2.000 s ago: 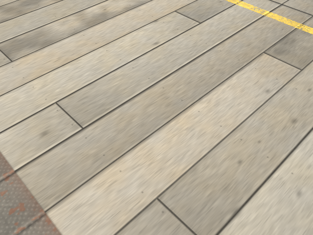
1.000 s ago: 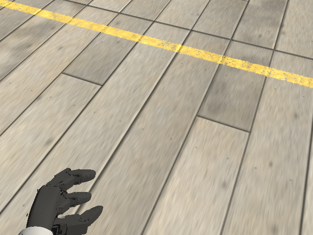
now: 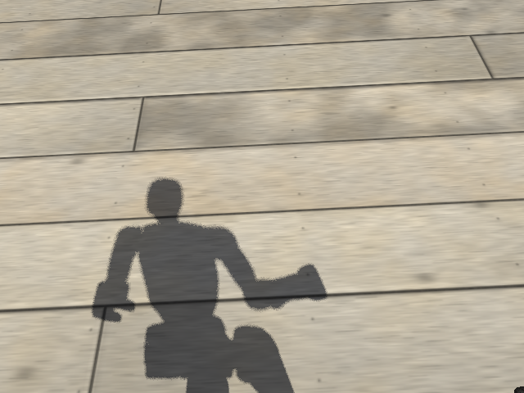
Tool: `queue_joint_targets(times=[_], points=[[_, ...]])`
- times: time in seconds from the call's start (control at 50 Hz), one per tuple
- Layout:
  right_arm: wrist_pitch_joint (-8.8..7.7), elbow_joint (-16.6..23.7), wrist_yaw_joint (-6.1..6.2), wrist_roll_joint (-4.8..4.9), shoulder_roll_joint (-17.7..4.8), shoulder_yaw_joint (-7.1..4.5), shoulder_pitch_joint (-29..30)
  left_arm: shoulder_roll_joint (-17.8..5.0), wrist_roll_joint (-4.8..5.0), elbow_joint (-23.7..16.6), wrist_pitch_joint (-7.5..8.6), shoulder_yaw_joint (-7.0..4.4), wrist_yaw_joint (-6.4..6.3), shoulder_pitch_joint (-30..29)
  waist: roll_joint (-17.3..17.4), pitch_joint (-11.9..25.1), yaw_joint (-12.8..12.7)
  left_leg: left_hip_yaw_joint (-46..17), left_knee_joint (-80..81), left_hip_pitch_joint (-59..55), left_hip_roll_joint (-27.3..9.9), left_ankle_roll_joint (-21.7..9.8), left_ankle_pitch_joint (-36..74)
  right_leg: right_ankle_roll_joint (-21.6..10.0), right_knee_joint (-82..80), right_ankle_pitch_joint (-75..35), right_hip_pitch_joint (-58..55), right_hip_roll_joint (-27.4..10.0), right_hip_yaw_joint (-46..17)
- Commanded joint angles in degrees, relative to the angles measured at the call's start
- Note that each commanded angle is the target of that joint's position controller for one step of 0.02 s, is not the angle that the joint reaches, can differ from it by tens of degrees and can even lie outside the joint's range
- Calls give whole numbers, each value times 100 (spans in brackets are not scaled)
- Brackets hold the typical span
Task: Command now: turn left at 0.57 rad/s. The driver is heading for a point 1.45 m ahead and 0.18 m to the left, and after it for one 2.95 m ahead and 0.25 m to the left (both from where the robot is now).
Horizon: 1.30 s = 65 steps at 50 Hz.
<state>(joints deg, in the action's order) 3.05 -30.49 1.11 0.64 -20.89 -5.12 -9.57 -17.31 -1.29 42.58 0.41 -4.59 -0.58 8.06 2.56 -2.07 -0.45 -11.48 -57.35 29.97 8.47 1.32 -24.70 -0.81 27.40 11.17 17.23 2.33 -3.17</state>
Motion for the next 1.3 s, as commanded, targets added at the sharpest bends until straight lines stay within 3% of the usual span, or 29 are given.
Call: queue_joint_targets(times=[0.02, 0.16, 0.2, 0.26, 0.28, 0.32, 0.34, 0.36, 0.4, 0.44, 0.48, 0.56, 0.64, 0.68, 0.72, 0.74, 0.76, 0.78, 0.8, 0.84, 0.92, 1.0, 1.12, 1.2, 1.22, 1.24, 1.26, 1.28, 1.3], points=[[-38, 121, 12, -30, -530, -191, -440, -599, 96, -594, 38, -50, -103, -594, -753, 284, 196, 198, -1541, 510, -366, 252, 132, -1062, -1071, -577, -528, -1506, -1422], [-121, 199, 26, -22, -54, 89, 40, -821, 91, -422, -78, -70, -52, -49, -1337, 595, -189, 793, 796, -342, -772, 375, -149, -1221, -890, -1248, -1161, -1462, -803], [-129, 117, 2, 7, -100, 95, 1, -913, 135, -357, -112, -88, -29, 59, -1475, 617, -243, 1039, 1543, -826, -757, 327, -64, -1241, -815, -1477, -1047, -1535, -805], [-145, -187, -39, -15, -31, 99, -435, -816, 273, -226, -129, -18, -23, 159, -1306, 627, 13, 1237, 3580, -1867, -633, 21, 1276, -1001, -402, -1860, -795, -1450, -656], [-142, -180, -33, -51, -161, 88, -441, -708, 286, -124, -79, 21, -14, 425, -1117, 697, -19, 931, 3881, -2449, -824, -174, 1800, -665, -290, -1525, -433, -1346, -570], [-100, -132, -8, -211, -631, 36, -128, -65, 5, -305, 105, 231, 76, 459, 986, 827, -377, -531, 3579, -2563, -2287, -1006, 3241, 169, 290, 813, 452, -502, 368], [-161, -51, -50, -241, -168, 137, 87, -326, -29, -299, 112, 194, 42, 86, 688, 729, -110, -438, 3700, -2121, -2142, -1158, 2452, 341, 269, 774, 61, -556, 272], [-210, -185, -67, -224, -64, 155, -142, -394, 9, -257, 121, 175, 57, -10, 668, 819, 32, -341, 3884, -2283, -1821, -995, 528, 370, 400, 673, 80, -331, 549], [-275, -414, -62, -91, -795, -58, -924, -706, 198, -383, 122, 53, 66, -450, 1165, 30, 581, -1459, 4741, -2266, -2311, -1323, -2184, 279, 1684, 1510, 1374, -207, 634], [-482, -535, -25, -46, -622, 6, -1124, -741, 410, -503, 234, -19, 132, -499, 1059, -588, 472, -2146, 5041, -2615, -2683, -1569, -2227, -53, 2680, 1595, 2722, -615, 74], [-640, -516, -2, 17, -357, 63, -1112, -591, 335, -440, 442, 4, 214, -390, 626, -369, 407, -1813, 4966, -3207, -2588, -1474, -1409, -197, 2588, 962, 3149, -803, -13], [-704, -408, -58, 53, -483, 6, -907, -297, 243, -407, 577, 130, 335, -494, 572, 13, 371, -638, 4968, -2515, -2072, -1265, -234, -2, 1324, 161, 1776, -572, 411], [-741, -463, -160, 159, -704, -61, -1002, -400, 315, -538, 556, 208, 368, -562, 571, -171, 325, -417, 4933, -1705, -2192, -1304, -236, 5, 754, 3, 767, -493, 526], [-722, -516, -196, 157, -657, -38, -990, -508, 346, -505, 563, 205, 355, -272, 465, -194, 95, -338, 4746, -1513, -2252, -1221, -227, -153, 532, -10, 295, -495, 564], [-714, -526, -215, 35, -357, 89, -927, -771, 360, -168, 541, 72, 261, 866, 234, 199, -478, 78, 3673, -926, -1932, -1007, 564, -305, 493, 210, -1174, -334, 698], [-752, -420, -216, -57, -4, 215, -750, -1151, 303, 106, 546, -77, 192, 2055, -548, 733, -1035, 638, 1580, -35, -1407, -724, 1032, -521, 241, 867, -2556, -944, -164], [-911, 5, -159, 73, 452, 359, -902, -1854, 146, 127, 552, -209, 214, 2576, -2493, 1246, -910, 896, -785, 1698, -673, -394, -413, -1322, -1024, 3430, -3601, -2269, -3333], [-977, -43, -120, 262, -8, 258, -731, -1349, 141, -14, 597, -77, 261, 2218, -1597, 948, -833, 359, -1780, 2477, -807, -424, -265, -1399, -1570, 4412, -3308, -2474, -4348], [-1003, -4, -148, 315, -200, 206, -350, -1089, 142, -77, 608, 12, 256, 1931, -1178, 404, -702, 440, -2002, 2944, -1108, -545, 225, -1284, -1476, 3854, -2933, -2450, -3737], [-980, -122, -153, 86, -61, 252, -318, -808, 73, -168, 560, 105, 269, 1550, -632, 138, -372, 590, -1587, 2577, -1516, -533, 1001, -1199, -1461, 2718, -2053, -1961, -2623], [-781, -229, -192, 91, 127, 263, -357, -571, 97, -143, 627, 185, 228, 1356, -732, -292, 36, 688, -1035, 2236, -1662, -313, 1911, -1145, -2017, 1667, -1007, -1486, -1582], [-847, -59, -224, 25, 194, 300, 497, -437, 131, 118, 622, 252, 115, 1745, -545, -584, -178, 1052, 260, 2171, -1510, -149, 3059, -982, -2369, 55, -923, -1216, -600], [-1066, 291, -585, 125, 438, 384, 1870, -486, 244, 624, 505, 330, 9, 2541, -530, -831, -527, 1528, 2429, 1371, -1051, -388, 3636, -752, -2489, -1777, -1910, -1290, 134], [-1022, 416, -582, 160, -2, 207, 1627, -898, 70, 807, 356, 244, -77, 2552, -1329, -81, 58, 1912, 2629, 220, -366, -755, 2425, -696, -1060, -6631, -3070, -1631, 259], [-941, 233, -493, 189, -254, 89, 781, -994, -18, 844, 278, 213, -90, 2487, -1521, 465, 536, 1882, 2509, -712, -282, -915, 2109, -697, -41, -7596, -3103, -1717, 236], [-849, -175, -372, 215, -467, -30, -745, -1077, -65, 752, 203, 189, -105, 2033, -1463, 1135, 1356, 1672, 2631, -2550, -520, -1112, 2327, -579, 1571, -7632, -2242, -1633, 407], [-746, -570, -237, 150, -882, -104, -2047, -604, -201, 470, 257, 320, -120, 1975, -542, 2175, 1516, 16, 1984, -5051, -1790, -1244, 1187, -604, 3642, -4316, -283, -1165, 248], [-869, -623, -313, 94, -875, -111, -2061, 312, 109, 453, 480, 561, 37, 2802, 1679, 3343, 753, -3412, 3124, -6820, -3041, -2392, -1411, -313, 5728, 1231, 1826, 120, -467], [-863, -784, -252, 6, -274, -17, -2018, -603, 402, 305, 689, 346, 86, 1900, 994, 2637, 1123, -3646, 3997, -6263, -2729, -1981, -1825, -549, 5858, 1165, 2479, -183, -788]])
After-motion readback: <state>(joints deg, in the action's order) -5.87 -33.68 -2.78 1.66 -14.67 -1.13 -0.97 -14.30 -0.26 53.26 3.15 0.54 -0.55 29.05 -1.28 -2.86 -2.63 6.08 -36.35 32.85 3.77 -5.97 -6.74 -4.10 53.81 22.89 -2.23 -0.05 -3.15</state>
